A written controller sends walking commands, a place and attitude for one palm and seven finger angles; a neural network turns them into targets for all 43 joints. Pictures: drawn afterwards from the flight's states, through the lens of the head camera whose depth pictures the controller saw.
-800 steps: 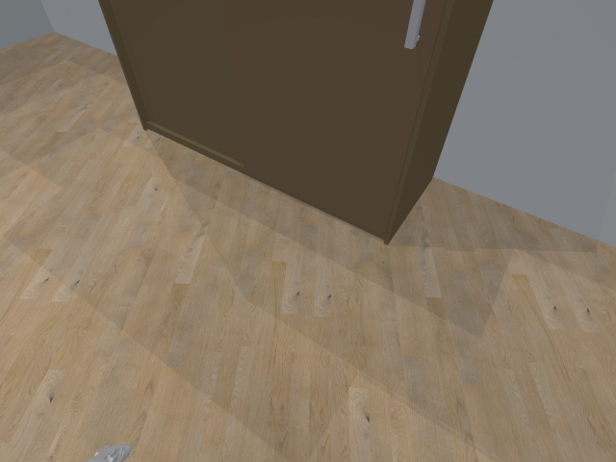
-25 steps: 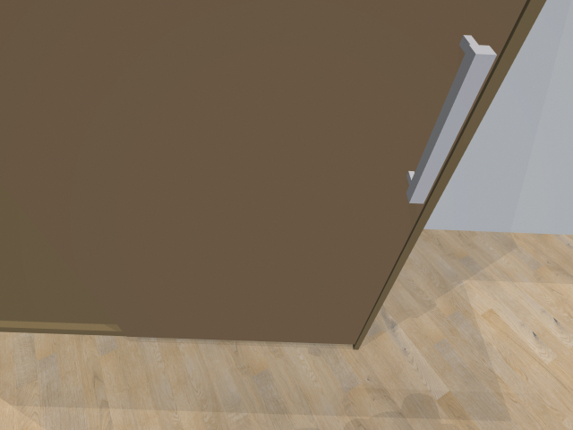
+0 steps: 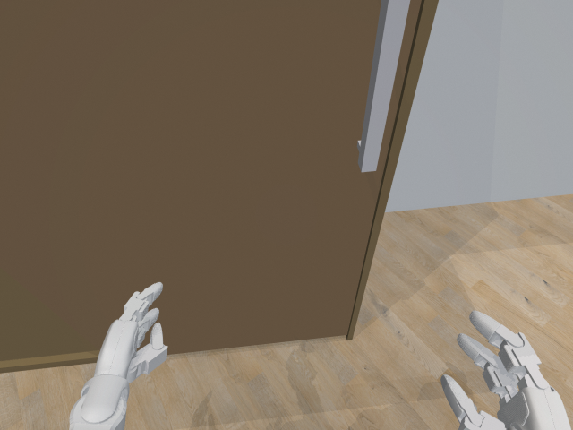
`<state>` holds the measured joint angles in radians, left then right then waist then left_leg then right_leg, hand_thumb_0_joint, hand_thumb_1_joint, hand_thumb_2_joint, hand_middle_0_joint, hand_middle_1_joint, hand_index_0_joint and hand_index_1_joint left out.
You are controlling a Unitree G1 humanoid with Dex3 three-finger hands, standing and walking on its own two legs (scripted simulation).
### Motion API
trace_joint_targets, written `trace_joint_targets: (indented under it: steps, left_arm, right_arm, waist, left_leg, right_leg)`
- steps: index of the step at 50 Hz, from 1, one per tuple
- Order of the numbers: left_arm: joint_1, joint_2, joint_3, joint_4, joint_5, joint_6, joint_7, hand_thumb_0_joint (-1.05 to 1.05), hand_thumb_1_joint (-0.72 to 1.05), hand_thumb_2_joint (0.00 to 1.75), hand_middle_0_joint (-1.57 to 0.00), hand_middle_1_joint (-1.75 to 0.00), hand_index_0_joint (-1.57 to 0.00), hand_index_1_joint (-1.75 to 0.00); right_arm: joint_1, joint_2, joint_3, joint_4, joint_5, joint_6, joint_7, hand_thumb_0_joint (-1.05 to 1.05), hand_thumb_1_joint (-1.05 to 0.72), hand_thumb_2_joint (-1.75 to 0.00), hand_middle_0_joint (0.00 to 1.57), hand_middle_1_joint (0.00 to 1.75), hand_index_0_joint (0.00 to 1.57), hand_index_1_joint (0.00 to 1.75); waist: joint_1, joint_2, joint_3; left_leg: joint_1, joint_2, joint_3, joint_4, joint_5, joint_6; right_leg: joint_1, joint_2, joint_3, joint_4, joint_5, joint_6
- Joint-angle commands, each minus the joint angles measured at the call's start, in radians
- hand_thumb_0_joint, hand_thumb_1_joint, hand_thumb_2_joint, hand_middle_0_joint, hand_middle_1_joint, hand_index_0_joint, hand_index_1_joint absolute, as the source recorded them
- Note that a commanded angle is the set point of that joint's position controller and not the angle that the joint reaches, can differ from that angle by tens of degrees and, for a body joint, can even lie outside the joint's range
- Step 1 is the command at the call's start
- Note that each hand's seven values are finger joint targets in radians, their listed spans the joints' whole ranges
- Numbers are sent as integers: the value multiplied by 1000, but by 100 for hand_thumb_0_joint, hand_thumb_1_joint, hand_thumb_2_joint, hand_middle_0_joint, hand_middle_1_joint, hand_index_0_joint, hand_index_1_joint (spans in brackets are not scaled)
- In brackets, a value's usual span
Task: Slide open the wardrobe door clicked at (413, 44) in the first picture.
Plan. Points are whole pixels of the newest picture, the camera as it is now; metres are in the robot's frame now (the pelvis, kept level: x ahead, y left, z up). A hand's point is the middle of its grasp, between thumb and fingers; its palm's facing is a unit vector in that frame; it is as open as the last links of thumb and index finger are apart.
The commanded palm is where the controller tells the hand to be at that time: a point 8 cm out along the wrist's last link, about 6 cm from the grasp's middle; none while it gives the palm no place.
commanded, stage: raise the hand with hooked fingers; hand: right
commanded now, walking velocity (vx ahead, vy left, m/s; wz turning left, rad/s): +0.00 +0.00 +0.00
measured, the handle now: (374, 89) +0.50 -0.13 +0.23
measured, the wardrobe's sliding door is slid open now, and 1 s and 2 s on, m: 0.00 0.00 0.00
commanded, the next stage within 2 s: move the hooked fingers beside the handle in 1.56 s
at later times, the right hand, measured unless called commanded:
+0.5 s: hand (512, 289) +0.23 -0.24 +0.15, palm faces +0.03 +1.00 -0.09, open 12.3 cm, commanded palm +0.20 -0.29 +0.16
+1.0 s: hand (571, 196) +0.28 -0.27 +0.24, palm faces +0.03 +0.99 -0.13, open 14.0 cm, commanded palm +0.25 -0.32 +0.25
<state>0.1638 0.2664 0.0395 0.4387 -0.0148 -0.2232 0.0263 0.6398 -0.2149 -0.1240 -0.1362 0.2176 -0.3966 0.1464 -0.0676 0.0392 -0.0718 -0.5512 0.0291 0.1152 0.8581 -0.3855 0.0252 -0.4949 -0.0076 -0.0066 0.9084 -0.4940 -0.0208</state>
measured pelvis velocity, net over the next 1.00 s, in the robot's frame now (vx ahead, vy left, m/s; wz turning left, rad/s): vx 0.02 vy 0.00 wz -0.01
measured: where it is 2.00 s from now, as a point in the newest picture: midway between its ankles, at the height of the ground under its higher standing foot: outside the picture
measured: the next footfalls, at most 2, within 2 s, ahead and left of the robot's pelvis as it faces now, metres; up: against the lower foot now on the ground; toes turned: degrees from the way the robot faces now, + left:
none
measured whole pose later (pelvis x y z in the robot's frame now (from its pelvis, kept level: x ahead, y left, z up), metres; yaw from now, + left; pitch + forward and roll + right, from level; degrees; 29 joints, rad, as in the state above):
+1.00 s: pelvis +0.02 +0.00 +0.04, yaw +0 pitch -3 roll +1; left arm 0.20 0.25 -0.11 0.61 -0.07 -0.23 0.10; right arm -0.09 -0.49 -0.46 -0.01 0.35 0.21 0.46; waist -0.07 -0.06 -0.02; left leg -0.20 0.02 0.12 0.49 -0.24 0.02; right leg -0.14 0.00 0.00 0.53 -0.34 -0.02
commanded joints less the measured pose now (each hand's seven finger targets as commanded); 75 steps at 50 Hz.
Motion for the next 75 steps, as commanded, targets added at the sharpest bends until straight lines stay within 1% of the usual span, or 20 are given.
trace_joint_targets:
  steps: [1, 3, 5, 10, 15, 19, 22, 30, 34, 38, 42, 46, 49, 53, 55, 58, 61, 65, 69, 75]
  left_arm:
    - [35, 106, -17, -41, -13, -83, 17, 0, 90, 90, -20, -30, -20, -30]
    - [26, 118, -20, -39, -27, -95, 35, 0, 90, 90, -20, -30, -20, -30]
    - [10, 123, -21, -33, -44, -90, 49, 0, 90, 90, -20, -30, -20, -30]
    - [-80, 80, -41, -88, -46, -56, 63, 0, 90, 90, -20, -30, -20, -30]
    - [-41, 58, -55, -59, -31, -107, 51, 0, 90, 90, -20, -30, -20, -30]
    - [15, 94, -44, -1, -38, -156, 38, 0, 90, 90, -20, -30, -20, -30]
    - [19, 125, -35, 18, -54, -172, 61, 0, 90, 90, -20, -30, -20, -30]
    - [-41, 113, -60, -1, -46, -160, 92, 0, 90, 90, -20, -30, -20, -30]
    - [-43, 108, -71, 24, -51, -154, 83, 0, 90, 90, -20, -30, -20, -30]
    - [-38, 130, -72, 33, -71, -113, 84, 0, 90, 90, -20, -30, -20, -30]
    - [-71, 129, -76, -5, -73, -84, 89, 0, 90, 90, -20, -30, -20, -30]
    - [-105, 101, -94, -22, -60, -80, 88, 0, 90, 90, -20, -30, -20, -30]
    - [-96, 101, -98, 5, -62, -81, 88, 0, 90, 90, -20, -30, -20, -30]
    - [-87, 131, -91, 37, -79, -61, 85, 0, 90, 90, -20, -30, -20, -30]
    - [-76, 143, -80, 25, -86, -50, 78, 0, 90, 90, -20, -30, -20, -30]
    - [-97, 152, -74, -18, -93, -38, 68, 0, 90, 90, -20, -30, -20, -30]
    - [-120, 134, -79, -47, -81, -40, 62, 0, 90, 90, -20, -30, -20, -30]
    - [-114, 116, -82, -37, -63, -55, 65, 0, 90, 90, -20, -30, -20, -30]
    - [-93, 117, -81, -4, -73, -61, 74, 0, 90, 90, -20, -30, -20, -30]
    - [-77, 142, -76, -10, -87, -53, 85, 0, 90, 90, -20, -30, -20, -30]
  right_arm:
    - [-420, -51, 108, -373, 11, -192, 82, 0, -25, -62, 25, 72, 25, 72]
    - [-413, -91, 96, -256, 5, -107, 142, 0, -20, -60, 25, 75, 25, 75]
    - [-319, -166, -3, -76, 2, 39, 183, 0, -15, -58, 25, 78, 25, 78]
    - [-263, -257, -244, -157, 99, 304, 161, 0, -4, -53, 26, 86, 26, 86]
    - [-342, -261, -334, -379, 170, 225, 58, 0, 8, -48, 27, 93, 27, 93]
    - [-401, -193, -192, -313, 109, 182, 102, 0, 17, -44, 28, 99, 28, 99]
    - [-495, -217, -156, -223, 101, 251, 177, 0, 24, -41, 28, 103, 28, 103]
    - [-701, -476, -449, -268, 161, 341, 197, 0, 43, -33, 29, 115, 29, 115]
    - [-743, -408, -411, -152, 190, 365, 223, 0, 50, -30, 30, 120, 30, 120]
    - [-825, -393, -335, 17, 159, 505, 284, 0, 50, -30, 30, 120, 30, 120]
    - [-978, -504, -382, -48, 132, 575, 311, 0, 50, -30, 30, 120, 30, 120]
    - [-1098, -637, -517, -172, 156, 518, 300, 0, 50, -30, 30, 120, 30, 120]
    - [-1096, -632, -540, -57, 172, 494, 301, 0, 50, -30, 30, 120, 30, 120]
    - [-1133, -604, -470, 185, 147, 599, 330, 0, 50, -30, 30, 120, 30, 120]
    - [-1055, -527, -394, 282, 136, 652, 351, 0, 50, -30, 30, 120, 30, 120]
    - [-1084, -538, -365, 163, 127, 681, 386, 0, 50, -30, 30, 120, 30, 120]
    - [-1116, -634, -474, -25, 157, 618, 382, 0, 50, -30, 30, 120, 30, 120]
    - [-1082, -751, -637, -115, 179, 516, 308, 0, 50, -30, 30, 120, 30, 120]
    - [-1096, -623, -536, 15, 142, 557, 260, 0, 50, -30, 30, 120, 30, 120]
    - [-1116, -532, -365, 116, 116, 663, 326, 0, 50, -30, 30, 120, 30, 120]
  waist:
    - [159, -158, -68]
    - [159, -67, -32]
    - [109, -42, -7]
    - [-14, 4, -186]
    - [-17, -59, -167]
    - [50, -166, -112]
    - [68, -130, -42]
    - [-9, -141, -145]
    - [6, -177, -72]
    - [36, -114, 46]
    - [27, -86, -83]
    - [5, -121, -234]
    - [7, -135, -160]
    - [28, -145, 7]
    - [32, -53, 37]
    - [28, -70, -108]
    - [7, -57, -234]
    - [-24, -102, -224]
    - [11, -256, -36]
    - [43, -71, -45]
  left_leg:
    - [-20, -36, -53, -106, 141, 3]
    - [-1, -36, -57, -145, 36, -2]
    - [55, -31, -64, -183, -2, 3]
    - [292, -8, -29, -193, 155, -2]
    - [315, -26, -8, -203, 274, 6]
    - [234, -25, -18, -234, 263, -1]
    - [229, -22, -30, -280, 200, -4]
    - [409, -21, -35, -325, 323, 5]
    - [393, -22, -32, -346, 402, 4]
    - [342, -16, -43, -392, 325, -2]
    - [406, -11, -56, -399, 337, -3]
    - [511, -14, -68, -404, 392, -1]
    - [480, -18, -53, -421, 387, 2]
    - [388, 1, -68, -453, 307, 6]
    - [375, 10, -85, -450, 299, 2]
    - [408, 9, -78, -414, 335, -3]
    - [485, 8, -96, -404, 347, -5]
    - [522, -2, -88, -421, 336, -1]
    - [389, -2, -65, -435, 297, 11]
    - [380, -2, -81, -445, 259, -4]
  right_leg:
    - [61, -13, 75, -140, 268, -3]
    - [4, -14, 95, -179, 132, -7]
    - [-41, -4, 90, -219, 90, -6]
    - [20, 5, 70, -295, 276, 12]
    - [88, -9, 65, -325, 441, 47]
    - [158, -16, 52, -324, 426, 43]
    - [158, -15, 63, -350, 329, 21]
    - [271, -1, 72, -406, 463, 15]
    - [296, -2, 61, -421, 506, 26]
    - [253, -6, 53, -450, 393, 8]
    - [302, 3, 58, -447, 418, -6]
    - [366, 13, 59, -446, 481, -6]
    - [356, 12, 60, -469, 467, -2]
    - [297, 2, 56, -487, 384, -1]
    - [261, -5, 55, -469, 379, -1]
    - [308, 4, 51, -454, 408, -5]
    - [334, 9, 54, -437, 435, -8]
    - [325, 8, 47, -453, 449, -9]
    - [322, 2, 35, -487, 397, 3]
    - [320, -6, 52, -476, 359, -11]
